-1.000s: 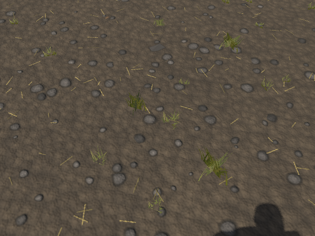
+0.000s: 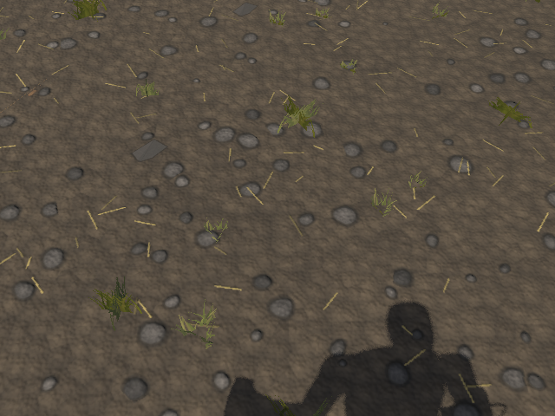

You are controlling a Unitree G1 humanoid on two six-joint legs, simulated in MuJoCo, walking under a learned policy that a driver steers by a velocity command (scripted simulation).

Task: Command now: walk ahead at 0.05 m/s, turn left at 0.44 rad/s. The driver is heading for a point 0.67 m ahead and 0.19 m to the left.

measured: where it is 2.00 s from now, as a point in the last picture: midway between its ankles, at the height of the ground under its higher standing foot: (155, 340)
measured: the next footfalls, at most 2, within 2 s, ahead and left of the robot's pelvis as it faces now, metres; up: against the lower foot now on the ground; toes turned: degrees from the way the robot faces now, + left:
right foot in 0.28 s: +0.11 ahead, -0.14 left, +0.00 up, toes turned +14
left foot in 0.76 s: +0.29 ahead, +0.23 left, +0.00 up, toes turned +30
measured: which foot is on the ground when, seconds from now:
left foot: down 0.00-0.30, up 0.32-0.74, down 0.76-1.00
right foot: up 0.00-0.26, down 0.28-0.76, up 0.78-1.00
